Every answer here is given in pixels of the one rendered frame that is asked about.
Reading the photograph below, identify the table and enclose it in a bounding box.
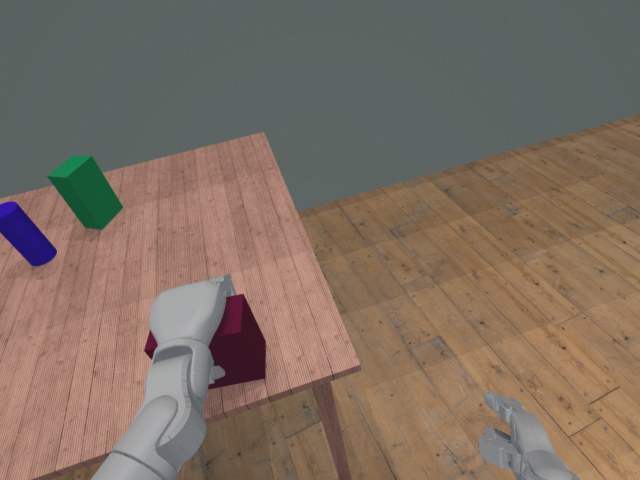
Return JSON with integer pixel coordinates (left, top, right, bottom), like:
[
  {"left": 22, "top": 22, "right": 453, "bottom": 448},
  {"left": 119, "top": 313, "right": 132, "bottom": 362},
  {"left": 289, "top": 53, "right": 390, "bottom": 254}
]
[{"left": 0, "top": 132, "right": 361, "bottom": 480}]

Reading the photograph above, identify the robot right forearm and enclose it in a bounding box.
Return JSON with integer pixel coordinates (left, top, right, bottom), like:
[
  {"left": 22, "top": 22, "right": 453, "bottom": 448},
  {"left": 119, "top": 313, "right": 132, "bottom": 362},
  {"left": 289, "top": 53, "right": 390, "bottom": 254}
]
[{"left": 520, "top": 450, "right": 581, "bottom": 480}]

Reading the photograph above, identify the sponge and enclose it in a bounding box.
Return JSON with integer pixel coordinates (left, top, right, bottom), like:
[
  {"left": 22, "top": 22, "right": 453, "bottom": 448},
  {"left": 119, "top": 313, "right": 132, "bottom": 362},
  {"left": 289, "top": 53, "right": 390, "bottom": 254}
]
[{"left": 144, "top": 294, "right": 266, "bottom": 389}]

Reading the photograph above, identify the robot left forearm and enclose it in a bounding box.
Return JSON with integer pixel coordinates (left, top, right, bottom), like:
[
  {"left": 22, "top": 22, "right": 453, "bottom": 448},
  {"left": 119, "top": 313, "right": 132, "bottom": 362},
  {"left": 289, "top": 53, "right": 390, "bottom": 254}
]
[{"left": 91, "top": 338, "right": 211, "bottom": 480}]

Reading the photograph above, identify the robot right hand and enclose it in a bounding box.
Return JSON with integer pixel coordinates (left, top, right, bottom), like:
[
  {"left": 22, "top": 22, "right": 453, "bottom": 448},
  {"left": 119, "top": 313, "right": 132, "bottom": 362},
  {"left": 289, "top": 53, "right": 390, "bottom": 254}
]
[{"left": 478, "top": 392, "right": 556, "bottom": 480}]

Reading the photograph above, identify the robot left hand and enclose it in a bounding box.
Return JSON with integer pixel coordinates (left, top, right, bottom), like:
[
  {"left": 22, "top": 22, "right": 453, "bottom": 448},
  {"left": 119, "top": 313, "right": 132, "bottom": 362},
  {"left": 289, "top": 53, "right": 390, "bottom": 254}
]
[{"left": 149, "top": 274, "right": 236, "bottom": 385}]

